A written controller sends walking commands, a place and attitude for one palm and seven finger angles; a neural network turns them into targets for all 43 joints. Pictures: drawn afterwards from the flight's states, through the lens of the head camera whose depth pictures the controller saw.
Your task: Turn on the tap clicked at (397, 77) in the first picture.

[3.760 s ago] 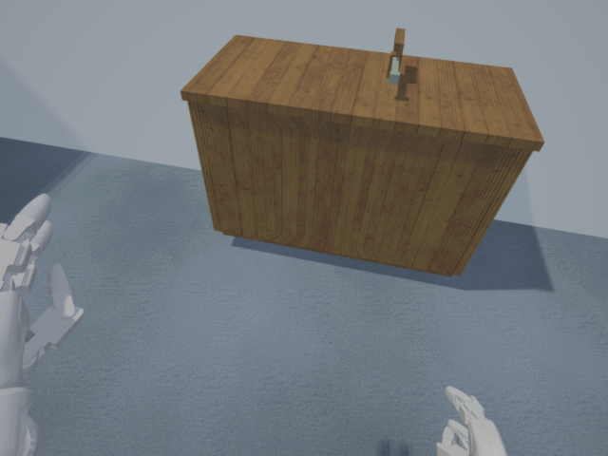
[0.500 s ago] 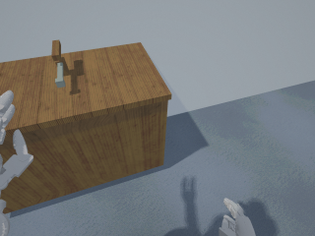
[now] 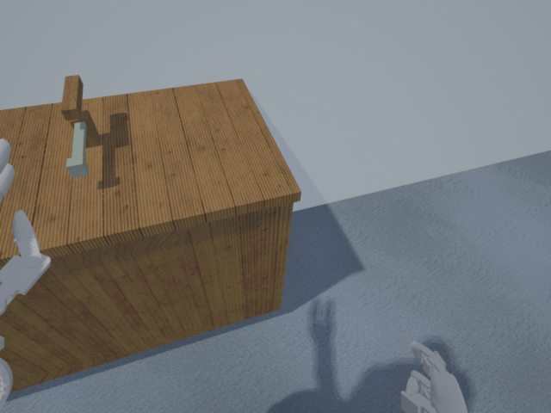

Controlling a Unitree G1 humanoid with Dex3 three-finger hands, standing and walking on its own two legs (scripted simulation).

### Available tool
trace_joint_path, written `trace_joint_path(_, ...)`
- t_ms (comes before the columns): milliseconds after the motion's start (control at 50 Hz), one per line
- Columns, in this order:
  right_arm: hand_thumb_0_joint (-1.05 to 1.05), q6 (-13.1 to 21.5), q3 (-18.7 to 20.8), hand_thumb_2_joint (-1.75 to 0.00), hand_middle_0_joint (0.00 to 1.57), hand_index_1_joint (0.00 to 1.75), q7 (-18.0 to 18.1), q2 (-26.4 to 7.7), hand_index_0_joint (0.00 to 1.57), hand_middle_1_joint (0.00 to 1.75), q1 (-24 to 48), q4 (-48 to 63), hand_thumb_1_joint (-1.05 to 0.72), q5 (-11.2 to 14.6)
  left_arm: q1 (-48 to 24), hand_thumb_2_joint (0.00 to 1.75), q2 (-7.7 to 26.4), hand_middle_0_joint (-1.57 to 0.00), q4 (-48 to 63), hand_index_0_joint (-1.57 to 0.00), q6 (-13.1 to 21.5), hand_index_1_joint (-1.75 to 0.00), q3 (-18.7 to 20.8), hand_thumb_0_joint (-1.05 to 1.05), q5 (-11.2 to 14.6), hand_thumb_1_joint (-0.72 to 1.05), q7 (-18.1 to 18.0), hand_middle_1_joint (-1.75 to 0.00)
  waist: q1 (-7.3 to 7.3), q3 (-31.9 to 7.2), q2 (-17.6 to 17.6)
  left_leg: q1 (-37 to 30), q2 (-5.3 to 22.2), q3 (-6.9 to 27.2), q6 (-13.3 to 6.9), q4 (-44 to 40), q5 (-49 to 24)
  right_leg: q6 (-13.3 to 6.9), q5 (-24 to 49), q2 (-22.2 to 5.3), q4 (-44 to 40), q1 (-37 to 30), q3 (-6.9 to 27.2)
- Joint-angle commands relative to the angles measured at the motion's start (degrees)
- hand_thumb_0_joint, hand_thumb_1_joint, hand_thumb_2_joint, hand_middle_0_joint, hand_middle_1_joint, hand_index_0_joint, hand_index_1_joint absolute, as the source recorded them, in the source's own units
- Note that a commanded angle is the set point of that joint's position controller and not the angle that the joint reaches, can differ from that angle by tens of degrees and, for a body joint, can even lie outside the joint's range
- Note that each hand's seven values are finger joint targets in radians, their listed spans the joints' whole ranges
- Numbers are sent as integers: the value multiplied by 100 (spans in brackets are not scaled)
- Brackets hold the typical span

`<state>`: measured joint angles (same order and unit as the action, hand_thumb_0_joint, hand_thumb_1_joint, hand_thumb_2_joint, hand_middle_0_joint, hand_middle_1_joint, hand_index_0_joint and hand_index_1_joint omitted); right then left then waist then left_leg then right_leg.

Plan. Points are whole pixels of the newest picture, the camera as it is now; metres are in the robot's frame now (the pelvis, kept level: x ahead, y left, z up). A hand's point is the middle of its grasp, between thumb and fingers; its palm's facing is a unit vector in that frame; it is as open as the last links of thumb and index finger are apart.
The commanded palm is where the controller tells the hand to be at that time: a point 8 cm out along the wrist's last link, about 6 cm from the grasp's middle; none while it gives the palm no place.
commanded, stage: take the last steps up to it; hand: left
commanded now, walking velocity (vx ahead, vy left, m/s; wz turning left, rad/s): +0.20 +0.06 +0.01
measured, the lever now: (77, 166) +0.52 +0.41 +0.02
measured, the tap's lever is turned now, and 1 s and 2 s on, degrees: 0 0 0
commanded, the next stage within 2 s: come to a stop and stand still in 0.28 s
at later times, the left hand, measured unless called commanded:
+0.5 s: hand (92, 197) +0.31 +0.24 +0.18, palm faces +0.41 -0.81 -0.41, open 7.4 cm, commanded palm +0.26 +0.28 +0.18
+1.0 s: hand (88, 194) +0.32 +0.24 +0.18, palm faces +0.43 -0.79 -0.44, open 7.4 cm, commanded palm +0.25 +0.26 +0.18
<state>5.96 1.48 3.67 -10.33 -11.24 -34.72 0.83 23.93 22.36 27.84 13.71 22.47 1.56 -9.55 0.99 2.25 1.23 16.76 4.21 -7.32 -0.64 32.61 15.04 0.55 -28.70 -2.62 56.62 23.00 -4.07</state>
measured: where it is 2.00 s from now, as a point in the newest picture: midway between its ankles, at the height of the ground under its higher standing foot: outside the picture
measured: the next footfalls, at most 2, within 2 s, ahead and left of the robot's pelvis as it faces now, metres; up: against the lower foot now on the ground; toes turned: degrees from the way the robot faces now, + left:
right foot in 0.14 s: +0.15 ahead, -0.11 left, +0.00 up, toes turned -1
left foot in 0.46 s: +0.16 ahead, +0.10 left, +0.00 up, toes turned +0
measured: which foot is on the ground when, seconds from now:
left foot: down 0.00-0.14, up 0.16-0.44, down 0.46-1.00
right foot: up 0.00-0.12, down 0.14-1.00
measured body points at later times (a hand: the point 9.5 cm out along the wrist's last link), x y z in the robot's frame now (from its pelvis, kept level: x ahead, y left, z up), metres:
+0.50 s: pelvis +0.10 +0.00 +0.00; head +0.13 +0.01 +0.45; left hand +0.28 +0.28 +0.20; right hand +0.27 -0.25 -0.08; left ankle +0.14 +0.11 -0.73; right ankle +0.07 -0.11 -0.73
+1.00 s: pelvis +0.09 -0.02 +0.01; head +0.10 -0.01 +0.45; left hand +0.29 +0.28 +0.20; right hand +0.26 -0.25 -0.08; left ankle +0.12 +0.10 -0.73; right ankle +0.11 -0.11 -0.73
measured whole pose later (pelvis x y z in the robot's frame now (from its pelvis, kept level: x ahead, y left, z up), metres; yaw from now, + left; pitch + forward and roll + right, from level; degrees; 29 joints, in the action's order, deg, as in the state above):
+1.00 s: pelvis +0.09 -0.02 +0.01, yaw +1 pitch -1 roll -1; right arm 5.4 -0.2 4.4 -11.6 -13.8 -35.6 -0.3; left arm 18.7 24.3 22.9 9.9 20.6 -0.3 -6.3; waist -2.8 1.3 0.2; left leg 16.3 2.1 -0.4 -0.3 31.4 13.9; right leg -2.4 -13.2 1.9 26.8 13.2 -5.2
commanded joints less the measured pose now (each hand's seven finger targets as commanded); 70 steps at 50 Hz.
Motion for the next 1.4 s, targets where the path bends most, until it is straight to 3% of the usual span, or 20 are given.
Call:
trace_joint_path(0, 0, 351, 201, -90, 20, 30, -30, -792, 20, 30, 212, 728, -90, -6, 246, 90, 665, -20, 1435, -20, 325, -30, 395, 0, 43, 90, -12, -30, -54, -748, -1518, -698, 1119, 1026, -912, -1242, -1566, 52, 581, -17, -1131, 69, -272)
trace_joint_path(80, 0, 302, 134, -90, 20, 30, 26, -770, 20, 30, 303, 708, -90, -5, 126, 90, 796, -20, 1057, -20, 206, -30, 520, 0, -17, 90, -61, -30, -108, -795, -1065, 37, 860, 568, -491, -486, -516, 45, 1271, 187, -2773, -1410, -569)
trace_joint_path(100, 0, 260, 125, -90, 20, 30, 43, -711, 20, 30, 310, 705, -90, -13, -39, 90, 868, -20, 1009, -20, 207, -30, 543, 0, -54, 90, -71, -30, -102, -840, -501, 471, 617, 372, -348, 252, -51, -125, 1413, -158, -3188, -1872, -12)
trace_joint_path(140, 0, 242, 84, -90, 20, 30, 18, -610, 20, 30, 486, 789, -90, -49, -297, 90, 1132, -20, 840, -20, 145, -30, 747, 0, 2, 90, -69, -30, -197, -704, 1513, 2015, -326, 214, 63, 2718, 1737, -1088, 1629, -2083, -4110, -2123, 3212)
trace_joint_path(160, 0, 248, 168, -90, 20, 30, -17, -721, 20, 30, 397, 673, -90, -57, -307, 90, 1011, -20, 773, -20, 176, -30, 611, 0, 45, 90, -23, -30, -134, -530, 1393, 2116, -188, 741, 125, 3412, 1444, -1213, 1504, -2198, -4281, -1856, 3390)
trace_joint_path(260, 0, 64, 28, -90, 20, 30, -23, -588, 20, 30, 510, 595, -90, -85, -194, 90, 912, -20, 1063, -20, 412, -30, 558, 0, -74, 90, -29, -30, -54, -723, 638, 1329, 93, 538, 163, 2149, 641, -904, 4301, -1565, -3536, -1746, 830)
trace_joint_path(380, 0, 67, 105, -90, 20, 30, -11, -587, 20, 30, 386, 858, -90, -138, 67, 90, 860, -20, 1534, -20, 338, -30, 541, 0, -21, 90, -156, -30, -114, -1054, 442, -138, -365, -124, 110, -457, -571, -616, 3845, -1129, -2960, -1899, 446)
trace_joint_path(420, 0, 30, 176, -90, 20, 30, 57, -737, 20, 30, 312, 919, -90, -75, 33, 90, 844, -20, 1618, -20, 318, -30, 474, 0, 22, 90, -136, -30, -71, -1105, -503, -1132, 342, 634, -110, -1012, -2191, -173, 3070, -604, -2090, -1230, 222)
trace_joint_path(460, 0, 46, 163, -90, 20, 30, 14, -726, 20, 30, 252, 960, -90, -88, 180, 90, 904, -20, 1296, -20, 314, -30, 576, 0, 60, 90, -90, -30, -124, -1174, -1441, -1734, 1494, 2071, -785, -1036, -4798, 61, -55, 109, -1125, -82, 103)
trace_joint_path(620, 0, 245, 50, -90, 20, 30, -101, -785, 20, 30, 305, 930, -90, -99, 347, 90, 840, -20, 1597, -20, 32, -30, 419, 0, 65, 90, -23, -30, -91, -954, -1359, -635, 1051, 867, -229, -826, -3015, 2, 1513, 171, -3046, -1420, 86)
trace_joint_path(720, 0, 126, -11, -90, 20, 30, -28, -620, 20, 30, 249, 897, -90, -38, 316, 90, 729, -20, 1147, -20, -169, -30, 318, 0, 193, 90, -21, -30, 16, -1027, 361, -98, -67, 426, 259, 275, -304, -521, 4221, -916, -3620, -1367, 1572)
trace_joint_path(800, 0, 83, -127, -90, 20, 30, 47, -570, 20, 30, 447, 800, -90, -73, -95, 90, 820, -20, 1023, -20, -162, -30, 346, 0, 124, 90, -58, -30, -38, -897, 659, 145, -248, 772, 172, 205, 304, -567, 3888, -958, -3601, -1544, 1272)
trace_joint_path(920, 0, 17, -97, -90, 20, 30, 169, -751, 20, 30, 663, 863, -90, -107, -257, 90, 778, -20, 1333, -20, -66, -30, 190, 0, 71, 90, -33, -30, -140, -747, -1148, -54, 526, 1445, -157, -1276, -1492, -45, 2130, 43, -3159, -1607, 481)
trace_joint_path(940, 0, 412, 224, -90, 20, 30, 96, -988, 20, 30, -517, 692, -90, -318, -5892, 90, 5275, -20, 2131, -20, 491, -30, 3628, 0, -759, 90, 56, -30, -477, 321, 387, 989, 244, 776, -251, 89, -1234, 260, 2873, -397, -4091, -932, 1148)
trace_joint_path(960, 0, 432, -59, -90, 20, 30, -21, -335, 20, 30, 9, 478, -90, -87, -2831, 90, 2002, -20, -982, -20, 132, -30, 1383, 0, -173, 90, 316, -30, -266, -771, 873, 122, -626, 642, -67, 445, -667, -401, 3430, -783, -3841, -1056, 1431)
trace_joint_path(980, 0, 551, 124, -90, 20, 30, -46, -739, 20, 30, 53, 918, -90, -45, -1826, 90, 1204, -20, -1026, -20, 204, -30, 729, 0, -71, 90, 433, -30, -478, -587, 417, 79, -470, 602, 45, 260, -327, -261, 4343, -947, -3917, -1348, 1908)
trace_joint_path(1020, 0, 610, 108, -90, 20, 30, -248, -728, 20, 30, 90, 897, -90, 61, -808, 90, 324, -20, 106, -20, 448, -30, -114, 0, 223, 90, 439, -30, -350, -1244, -808, -292, -365, 702, -52, -766, -740, -207, 3437, -746, -3419, -2144, 1156)
trace_joint_path(1160, 0, 622, 71, -90, 20, 30, -169, -888, 20, 30, 393, 1041, -90, -23, -275, 90, 1168, -20, 821, -20, 509, -30, 608, 0, 185, 90, 252, -30, -316, -416, -146, 346, -35, 1329, -172, -1601, 943, -151, 486, -45, -3706, -1300, 742)
trace_joint_path(1240, 0, 705, 54, -90, 20, 30, -57, -856, 20, 30, 357, 1028, -90, -28, -1046, 90, 1282, -20, 963, -20, 636, -30, 727, 0, 103, 90, 259, -30, -256, -424, -785, 690, 203, 1605, -321, -1970, 1601, -137, 929, 81, -3132, -1673, 558)
trace_joint_path(1380, 0, 919, 13, -90, 20, 30, -213, -835, 20, 30, 270, 848, -90, -52, -1067, 90, 632, -20, 688, -20, 598, -30, 76, 0, -23, 90, 323, -30, -296, -403, -652, 734, 156, 1584, -252, -2017, 1755, -134, 1186, 129, -3238, -1842, 630)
